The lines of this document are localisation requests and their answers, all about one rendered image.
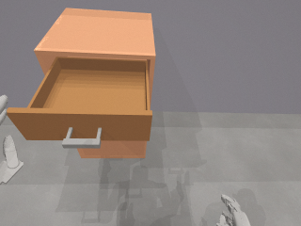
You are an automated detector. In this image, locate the cabinet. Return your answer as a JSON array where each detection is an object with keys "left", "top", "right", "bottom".
[{"left": 34, "top": 8, "right": 156, "bottom": 158}]

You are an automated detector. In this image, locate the drawer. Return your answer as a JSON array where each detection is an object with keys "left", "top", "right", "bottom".
[{"left": 7, "top": 56, "right": 152, "bottom": 141}]

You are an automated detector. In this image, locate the handle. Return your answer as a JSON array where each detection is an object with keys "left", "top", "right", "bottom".
[{"left": 61, "top": 127, "right": 102, "bottom": 149}]

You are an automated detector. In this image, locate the left robot hand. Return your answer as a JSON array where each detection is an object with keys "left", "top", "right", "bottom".
[{"left": 0, "top": 95, "right": 24, "bottom": 185}]

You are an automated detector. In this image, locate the right robot hand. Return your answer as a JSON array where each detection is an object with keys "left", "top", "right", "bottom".
[{"left": 216, "top": 194, "right": 251, "bottom": 226}]

